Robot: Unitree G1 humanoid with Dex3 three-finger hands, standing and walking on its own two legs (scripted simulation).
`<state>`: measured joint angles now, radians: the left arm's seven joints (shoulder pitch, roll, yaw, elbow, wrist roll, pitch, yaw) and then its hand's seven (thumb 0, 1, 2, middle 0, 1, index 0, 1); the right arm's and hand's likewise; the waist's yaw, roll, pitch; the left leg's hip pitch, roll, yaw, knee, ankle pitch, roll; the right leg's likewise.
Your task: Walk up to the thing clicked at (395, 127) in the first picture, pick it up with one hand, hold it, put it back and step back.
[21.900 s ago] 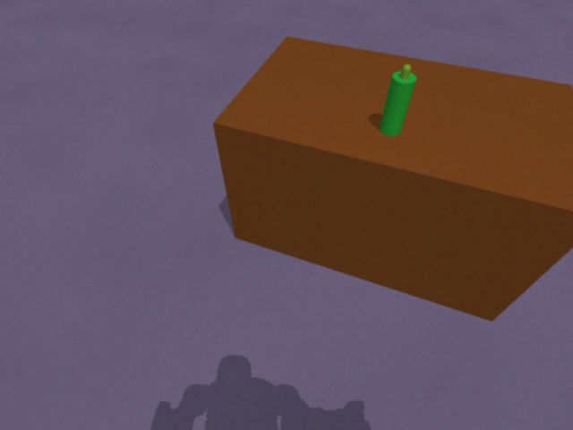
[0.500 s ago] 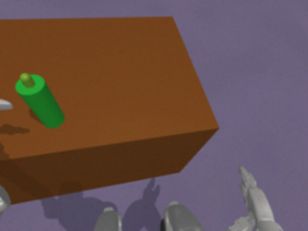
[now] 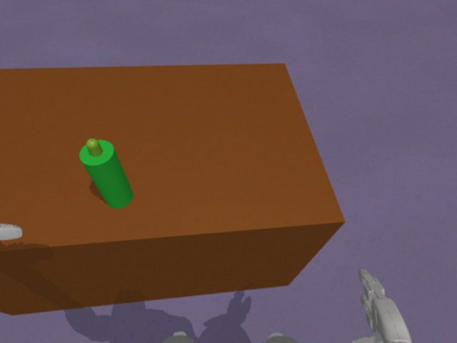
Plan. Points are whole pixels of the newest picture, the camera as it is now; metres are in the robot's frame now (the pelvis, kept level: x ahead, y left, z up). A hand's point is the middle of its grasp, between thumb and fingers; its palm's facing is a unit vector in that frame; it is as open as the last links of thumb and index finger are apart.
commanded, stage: sink last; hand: left
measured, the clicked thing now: (107, 172) +0.45 +0.25 -0.03
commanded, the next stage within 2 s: home in 0.72 s
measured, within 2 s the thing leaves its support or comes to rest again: neither
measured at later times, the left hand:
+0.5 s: hand (64, 321) +0.16 +0.23 +0.04, palm faces +0.32 -0.88 -0.36, open 17.3 cm
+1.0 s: hand (23, 336) +0.15 +0.29 +0.00, palm faces +0.42 -0.79 -0.44, open 17.4 cm
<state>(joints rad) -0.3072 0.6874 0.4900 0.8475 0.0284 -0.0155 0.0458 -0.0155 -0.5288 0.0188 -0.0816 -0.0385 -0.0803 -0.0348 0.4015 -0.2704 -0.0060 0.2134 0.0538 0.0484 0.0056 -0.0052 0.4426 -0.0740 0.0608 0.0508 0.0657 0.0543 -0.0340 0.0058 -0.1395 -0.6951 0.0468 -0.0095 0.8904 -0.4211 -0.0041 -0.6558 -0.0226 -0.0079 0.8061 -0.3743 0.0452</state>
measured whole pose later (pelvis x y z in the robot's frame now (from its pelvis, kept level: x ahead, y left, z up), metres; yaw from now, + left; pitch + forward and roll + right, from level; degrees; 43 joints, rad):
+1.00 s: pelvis -0.02 -0.03 +0.00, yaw +1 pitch +6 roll +0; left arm 0.42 0.35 0.35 0.10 -0.05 -0.02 0.08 -0.02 -0.54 0.07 -0.07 -0.07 -0.07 -0.06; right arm 0.46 -0.21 -0.05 0.18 0.04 -0.01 -0.10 -0.01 0.26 -0.25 0.10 0.12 0.10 0.13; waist 0.04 0.00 -0.09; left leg -0.58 0.03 -0.01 0.88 -0.41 -0.03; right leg -0.58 -0.04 -0.01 0.90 -0.42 0.02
